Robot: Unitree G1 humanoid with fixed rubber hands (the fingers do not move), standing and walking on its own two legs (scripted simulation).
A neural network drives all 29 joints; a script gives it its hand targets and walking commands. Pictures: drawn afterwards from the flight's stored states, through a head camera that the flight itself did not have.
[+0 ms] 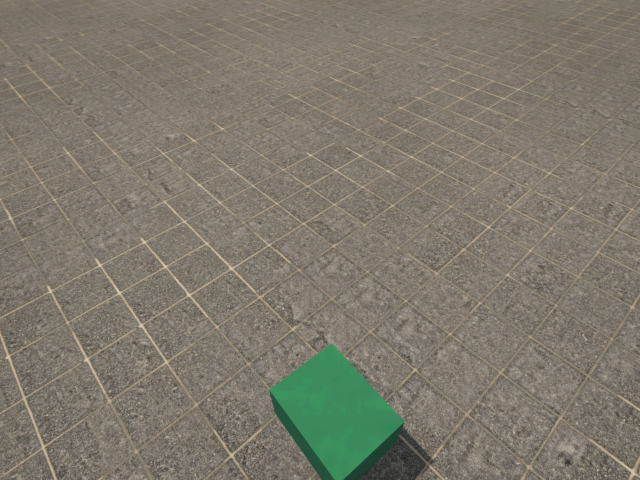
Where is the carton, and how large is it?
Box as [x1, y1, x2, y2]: [269, 344, 403, 479]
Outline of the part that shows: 331,344 269,390 275,413 321,478 357,479 395,443 403,421 340,352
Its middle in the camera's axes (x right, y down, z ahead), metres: +0.05 +0.50 +1.12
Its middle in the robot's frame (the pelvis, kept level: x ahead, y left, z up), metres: +0.46 -0.02 -0.68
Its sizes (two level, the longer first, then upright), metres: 0.297 0.230 0.172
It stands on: the floor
